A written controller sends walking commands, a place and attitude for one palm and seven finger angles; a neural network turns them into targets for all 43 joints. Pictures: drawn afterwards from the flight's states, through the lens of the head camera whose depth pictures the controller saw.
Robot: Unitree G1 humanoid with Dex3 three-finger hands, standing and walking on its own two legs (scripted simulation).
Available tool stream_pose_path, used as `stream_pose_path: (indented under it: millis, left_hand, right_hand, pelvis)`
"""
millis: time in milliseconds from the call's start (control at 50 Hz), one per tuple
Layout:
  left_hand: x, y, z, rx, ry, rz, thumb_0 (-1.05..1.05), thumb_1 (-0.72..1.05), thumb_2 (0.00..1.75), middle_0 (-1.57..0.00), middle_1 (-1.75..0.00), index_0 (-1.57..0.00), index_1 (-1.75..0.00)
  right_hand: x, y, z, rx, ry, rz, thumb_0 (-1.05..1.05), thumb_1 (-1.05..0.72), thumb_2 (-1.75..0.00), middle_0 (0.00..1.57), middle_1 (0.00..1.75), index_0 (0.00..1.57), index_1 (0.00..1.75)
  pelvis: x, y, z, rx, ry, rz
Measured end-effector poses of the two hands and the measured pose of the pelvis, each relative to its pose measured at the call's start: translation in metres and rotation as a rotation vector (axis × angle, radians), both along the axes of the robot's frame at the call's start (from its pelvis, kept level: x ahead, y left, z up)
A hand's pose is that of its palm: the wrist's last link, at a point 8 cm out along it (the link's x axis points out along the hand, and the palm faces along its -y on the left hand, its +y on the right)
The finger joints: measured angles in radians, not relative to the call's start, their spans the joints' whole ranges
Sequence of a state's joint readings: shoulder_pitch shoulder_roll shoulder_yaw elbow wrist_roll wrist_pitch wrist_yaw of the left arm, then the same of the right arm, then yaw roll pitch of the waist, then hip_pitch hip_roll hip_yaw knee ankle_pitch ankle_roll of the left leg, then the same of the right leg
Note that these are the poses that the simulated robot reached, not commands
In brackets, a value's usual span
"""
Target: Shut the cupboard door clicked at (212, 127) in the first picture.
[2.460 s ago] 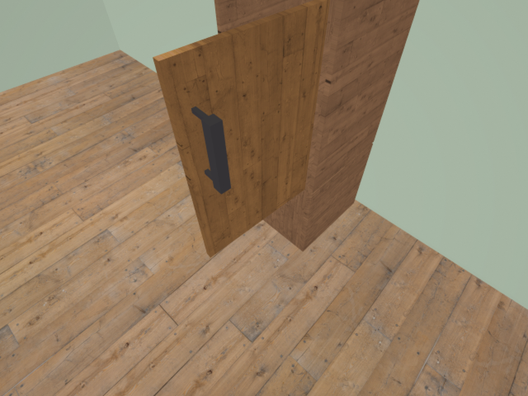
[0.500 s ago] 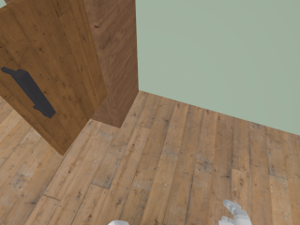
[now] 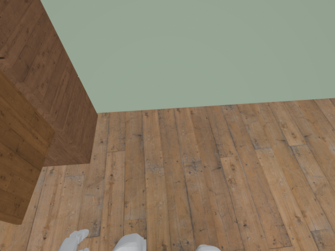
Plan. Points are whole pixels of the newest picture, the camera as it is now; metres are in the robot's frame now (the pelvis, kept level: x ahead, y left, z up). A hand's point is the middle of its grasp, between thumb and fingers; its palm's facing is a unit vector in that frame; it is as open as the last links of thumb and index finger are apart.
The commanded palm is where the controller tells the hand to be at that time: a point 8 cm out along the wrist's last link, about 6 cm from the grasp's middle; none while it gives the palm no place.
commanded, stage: walk to a spot facing it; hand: left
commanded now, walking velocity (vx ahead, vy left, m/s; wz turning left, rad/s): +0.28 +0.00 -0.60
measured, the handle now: out of the picture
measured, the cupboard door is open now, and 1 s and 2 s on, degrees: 87 87 87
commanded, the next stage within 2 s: turn to face it in 1.22 s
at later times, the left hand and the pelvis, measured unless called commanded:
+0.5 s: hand (148, 181) +0.32 +0.08 -0.15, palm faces -0.41 -0.90 -0.16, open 7.4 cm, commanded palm none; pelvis +0.12 -0.04 +0.00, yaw -20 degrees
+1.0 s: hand (162, 173) +0.35 +0.04 -0.16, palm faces -0.34 -0.92 -0.20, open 7.3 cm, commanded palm none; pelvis +0.31 -0.15 +0.01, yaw -27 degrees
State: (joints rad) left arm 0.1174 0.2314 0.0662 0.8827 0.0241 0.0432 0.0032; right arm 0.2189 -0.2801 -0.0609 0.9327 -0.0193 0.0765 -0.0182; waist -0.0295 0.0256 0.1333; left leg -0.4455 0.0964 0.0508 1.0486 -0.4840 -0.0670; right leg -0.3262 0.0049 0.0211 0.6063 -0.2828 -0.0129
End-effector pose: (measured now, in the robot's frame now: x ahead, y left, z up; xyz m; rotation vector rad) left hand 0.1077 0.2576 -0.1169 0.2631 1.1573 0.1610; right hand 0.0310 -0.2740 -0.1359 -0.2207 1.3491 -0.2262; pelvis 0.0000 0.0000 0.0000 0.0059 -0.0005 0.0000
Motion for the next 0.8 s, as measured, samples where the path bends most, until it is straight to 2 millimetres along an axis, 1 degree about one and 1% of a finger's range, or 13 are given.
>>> stream_pose_path:
  millis: [100,160,220,300,380,460,520,560,580,600,640,720,800]
  left_hand:
    - [0.014,-0.011,-0.005,-0.060,0.023,-0.057,0.00,0.91,0.90,-0.21,-0.29,-0.20,-0.30]
    - [0.027,-0.010,-0.016,-0.095,0.035,-0.081,0.00,0.91,0.90,-0.21,-0.29,-0.20,-0.30]
    - [0.047,-0.013,-0.018,-0.113,0.059,-0.127,0.00,0.91,0.90,-0.21,-0.29,-0.20,-0.30]
    - [0.089,-0.028,-0.009,-0.135,0.042,-0.184,0.01,0.91,0.90,-0.20,-0.29,-0.20,-0.30]
    - [0.139,-0.057,-0.005,-0.145,0.022,-0.267,0.01,0.91,0.90,-0.20,-0.29,-0.19,-0.30]
    - [0.195,-0.103,-0.006,-0.143,0.006,-0.374,0.01,0.91,0.90,-0.20,-0.29,-0.19,-0.30]
    - [0.239,-0.143,-0.010,-0.136,-0.035,-0.446,0.01,0.91,0.90,-0.20,-0.29,-0.19,-0.30]
    - [0.262,-0.165,-0.015,-0.129,-0.097,-0.461,0.01,0.91,0.90,-0.20,-0.29,-0.19,-0.30]
    - [0.268,-0.172,-0.015,-0.125,-0.113,-0.457,0.00,0.91,0.90,-0.20,-0.29,-0.20,-0.30]
    - [0.270,-0.177,-0.014,-0.120,-0.113,-0.453,0.00,0.91,0.90,-0.20,-0.29,-0.20,-0.30]
    - [0.269,-0.184,-0.011,-0.103,-0.078,-0.447,0.00,0.91,0.90,-0.20,-0.29,-0.20,-0.30]
    - [0.258,-0.189,-0.006,-0.073,0.030,-0.424,0.00,0.92,0.90,-0.20,-0.29,-0.20,-0.30]
    - [0.261,-0.180,0.000,-0.040,0.081,-0.376,-0.02,0.95,0.90,-0.21,-0.29,-0.20,-0.30]
  right_hand:
    - [0.007,0.010,0.015,0.001,-0.071,-0.042,0.01,-0.91,-0.90,0.20,0.30,0.20,0.30]
    - [0.008,0.020,0.016,-0.019,-0.115,-0.065,0.01,-0.90,-0.90,0.20,0.30,0.20,0.30]
    - [-0.004,0.032,0.020,-0.022,-0.108,-0.109,0.01,-0.90,-0.90,0.20,0.30,0.20,0.30]
    - [-0.029,0.050,0.027,0.011,-0.019,-0.181,0.01,-0.90,-0.90,0.20,0.30,0.20,0.30]
    - [-0.055,0.065,0.027,0.058,0.079,-0.277,0.01,-0.90,-0.90,0.20,0.30,0.20,0.30]
    - [-0.078,0.074,0.021,0.112,0.176,-0.391,0.01,-0.90,-0.90,0.21,0.30,0.20,0.30]
    - [-0.087,0.073,0.011,0.159,0.246,-0.464,0.01,-0.90,-0.90,0.21,0.30,0.20,0.30]
    - [-0.086,0.064,0.000,0.193,0.285,-0.496,0.01,-0.90,-0.90,0.21,0.30,0.20,0.30]
    - [-0.080,0.057,-0.004,0.200,0.293,-0.505,0.01,-0.90,-0.90,0.21,0.30,0.20,0.30]
    - [-0.070,0.047,-0.007,0.199,0.287,-0.510,0.01,-0.90,-0.90,0.21,0.30,0.20,0.30]
    - [-0.039,0.023,-0.008,0.180,0.233,-0.506,0.01,-0.90,-0.90,0.21,0.30,0.20,0.30]
    - [0.042,-0.031,-0.001,0.124,0.052,-0.476,0.01,-0.91,-0.90,0.20,0.30,0.20,0.30]
    - [0.121,-0.074,0.009,0.085,-0.096,-0.425,0.01,-0.91,-0.90,0.20,0.30,0.20,0.30]
  pelvis:
    - [0.013,0.007,0.006,0.006,0.012,-0.059]
    - [0.026,0.016,0.000,-0.017,0.026,-0.102]
    - [0.039,0.017,0.003,-0.019,0.025,-0.147]
    - [0.060,0.011,0.013,-0.022,0.033,-0.199]
    - [0.082,-0.001,0.015,-0.025,0.038,-0.261]
    - [0.106,-0.022,0.010,-0.014,0.036,-0.318]
    - [0.127,-0.045,-0.002,-0.010,0.030,-0.351]
    - [0.140,-0.065,-0.014,0.014,0.018,-0.363]
    - [0.144,-0.071,-0.015,0.013,0.010,-0.370]
    - [0.148,-0.076,-0.014,0.008,0.004,-0.373]
    - [0.158,-0.085,-0.008,0.002,0.001,-0.381]
    - [0.183,-0.102,0.008,0.008,0.018,-0.408]
    - [0.213,-0.119,0.015,0.008,0.032,-0.428]
